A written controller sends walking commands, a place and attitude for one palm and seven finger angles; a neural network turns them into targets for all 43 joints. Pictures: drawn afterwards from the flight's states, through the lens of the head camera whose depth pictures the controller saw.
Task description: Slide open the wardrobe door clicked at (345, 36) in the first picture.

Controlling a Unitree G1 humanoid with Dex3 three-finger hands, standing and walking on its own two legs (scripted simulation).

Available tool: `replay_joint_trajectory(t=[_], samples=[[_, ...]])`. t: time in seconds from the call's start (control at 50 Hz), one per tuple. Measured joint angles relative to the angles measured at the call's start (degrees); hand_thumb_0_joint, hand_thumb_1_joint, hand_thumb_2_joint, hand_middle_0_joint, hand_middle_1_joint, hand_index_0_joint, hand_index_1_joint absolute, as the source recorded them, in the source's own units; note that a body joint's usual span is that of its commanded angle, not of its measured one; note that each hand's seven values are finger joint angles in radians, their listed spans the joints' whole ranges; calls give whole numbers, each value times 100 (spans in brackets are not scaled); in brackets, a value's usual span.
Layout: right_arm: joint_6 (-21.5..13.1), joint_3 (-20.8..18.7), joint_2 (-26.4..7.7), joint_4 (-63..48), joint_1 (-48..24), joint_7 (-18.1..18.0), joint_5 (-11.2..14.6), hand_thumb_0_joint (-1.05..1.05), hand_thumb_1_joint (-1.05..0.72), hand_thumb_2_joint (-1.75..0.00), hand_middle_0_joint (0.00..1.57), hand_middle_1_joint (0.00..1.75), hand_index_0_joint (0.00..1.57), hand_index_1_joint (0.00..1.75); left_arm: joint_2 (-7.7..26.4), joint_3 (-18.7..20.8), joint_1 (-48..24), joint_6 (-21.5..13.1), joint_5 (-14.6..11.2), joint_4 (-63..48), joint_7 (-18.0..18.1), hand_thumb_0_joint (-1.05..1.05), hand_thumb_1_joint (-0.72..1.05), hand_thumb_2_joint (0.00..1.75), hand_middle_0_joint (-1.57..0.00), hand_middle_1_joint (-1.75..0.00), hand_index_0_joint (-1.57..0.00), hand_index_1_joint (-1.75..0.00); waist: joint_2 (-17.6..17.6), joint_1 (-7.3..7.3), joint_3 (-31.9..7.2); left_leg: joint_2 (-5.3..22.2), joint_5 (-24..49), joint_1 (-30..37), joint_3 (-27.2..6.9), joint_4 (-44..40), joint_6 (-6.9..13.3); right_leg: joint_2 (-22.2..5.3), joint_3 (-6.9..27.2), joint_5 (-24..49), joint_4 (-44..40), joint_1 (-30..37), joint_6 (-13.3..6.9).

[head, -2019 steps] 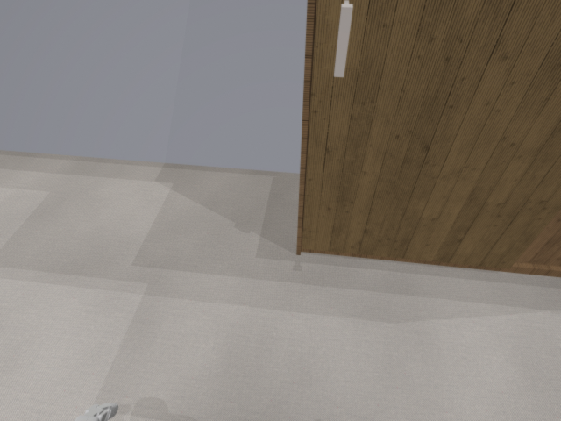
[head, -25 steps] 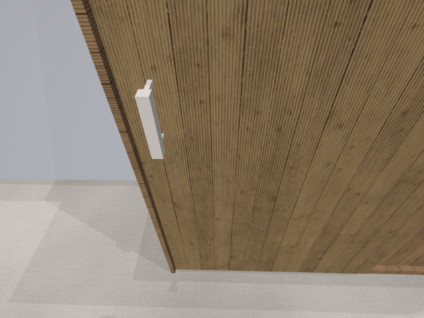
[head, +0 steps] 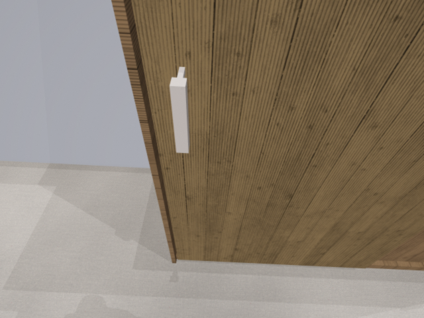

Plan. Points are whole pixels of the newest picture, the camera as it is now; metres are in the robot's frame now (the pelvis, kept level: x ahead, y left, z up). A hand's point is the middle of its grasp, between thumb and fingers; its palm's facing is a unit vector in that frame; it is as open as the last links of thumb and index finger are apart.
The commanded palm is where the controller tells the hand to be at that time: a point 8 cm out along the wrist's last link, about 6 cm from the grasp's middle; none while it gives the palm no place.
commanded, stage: come to a stop and stand still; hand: left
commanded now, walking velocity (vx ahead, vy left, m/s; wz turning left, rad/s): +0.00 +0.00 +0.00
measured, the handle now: (182, 111) +0.44 +0.10 +0.17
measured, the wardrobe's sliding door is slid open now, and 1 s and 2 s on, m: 0.01 0.01 0.01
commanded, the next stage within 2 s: look again from close up in 0.18 s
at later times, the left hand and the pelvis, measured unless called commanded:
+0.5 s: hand out of the picture -0.03 +0.16 -0.17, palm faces +0.03 -0.97 -0.24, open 7.4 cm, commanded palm none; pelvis -0.03 -0.02 -0.01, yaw +1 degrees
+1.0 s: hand out of the picture -0.03 +0.12 -0.18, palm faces +0.04 -0.98 -0.17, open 7.4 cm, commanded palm none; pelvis -0.03 -0.05 +0.00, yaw +1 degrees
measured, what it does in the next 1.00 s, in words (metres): shifts its weight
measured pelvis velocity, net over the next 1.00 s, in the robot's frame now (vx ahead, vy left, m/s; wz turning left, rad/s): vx -0.03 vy -0.05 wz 0.02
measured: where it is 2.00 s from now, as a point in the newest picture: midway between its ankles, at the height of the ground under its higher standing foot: outside the picture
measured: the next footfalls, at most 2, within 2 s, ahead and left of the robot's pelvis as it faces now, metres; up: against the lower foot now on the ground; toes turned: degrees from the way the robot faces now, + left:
none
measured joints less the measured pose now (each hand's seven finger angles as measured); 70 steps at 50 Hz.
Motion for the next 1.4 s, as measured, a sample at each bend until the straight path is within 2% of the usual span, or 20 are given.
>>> replay_joint_trajectory(t=[0.14,0.28,0.4,0.48,0.58,0.92,1.24,1.36,1.38,1.4], samples=[[55,20,-88,165,251,57,-18,0,-94,-89,20,29,20,30,54,-17,-134,-5,-2,-47,-25,0,91,90,-19,-30,-19,-30,62,-67,-54,-13,165,68,-24,-207,-11,9,-31,115,-132,44,-16],[78,57,-35,336,542,91,-16,0,-92,-89,20,29,20,30,-14,-49,-34,-5,-18,23,-47,0,91,90,-19,-30,-19,-30,96,-112,-31,31,312,108,-68,-364,-64,71,-73,200,-215,64,-79],[-3,85,-120,-41,729,151,-42,0,-91,-89,20,29,20,30,-139,-185,72,-128,-20,-145,7,1,91,90,-20,-30,-20,-30,356,-178,172,172,113,-414,-203,302,-82,172,-158,8,343,-357,-193],[28,98,-147,-103,752,133,-36,0,-91,-89,20,29,20,30,-173,-190,163,-130,-37,-160,-4,1,91,90,-20,-30,-20,-30,484,-161,150,192,73,-463,-236,456,-105,178,-171,-96,582,-433,-204],[82,104,-140,-126,696,129,-50,1,-92,-89,20,29,20,30,-155,-187,258,-87,-39,-169,-4,1,91,90,-20,-30,-20,-30,477,-148,37,219,94,-402,-247,461,-173,198,-170,-176,742,-443,-268],[52,119,-66,-25,563,125,-24,1,-92,-89,20,29,20,30,-132,-178,306,-111,-39,-245,-49,1,91,90,-20,-30,-20,-30,148,-49,16,398,240,-344,-301,213,-365,406,-214,-97,563,-424,-450],[27,86,-55,109,379,69,-11,1,-92,-89,20,29,20,30,-66,-124,273,-109,-27,-145,-46,1,91,90,-20,-30,-20,-30,85,-6,67,415,208,-221,-278,107,-371,435,-202,-45,327,-255,-436],[32,84,-108,92,348,74,-2,1,-93,-89,20,29,20,30,-57,-120,244,-132,-15,-141,-1,1,91,90,-20,-30,-20,-30,168,10,58,439,177,-271,-283,176,-350,455,-206,-9,246,-234,-409],[-33,116,-149,-142,418,47,72,1,-93,-89,20,29,20,30,-76,-100,538,229,-271,-1080,16,1,91,90,-20,-30,-20,-30,203,-11,96,453,135,-313,-287,255,-339,466,-206,-3,269,-253,-403],[-295,141,-171,-386,544,-46,127,1,-93,-89,20,29,20,30,-73,-47,873,333,-423,-2202,93,1,91,90,-20,-30,-20,-31,187,25,120,418,127,-291,-256,243,-325,427,-177,-29,355,-291,-409]])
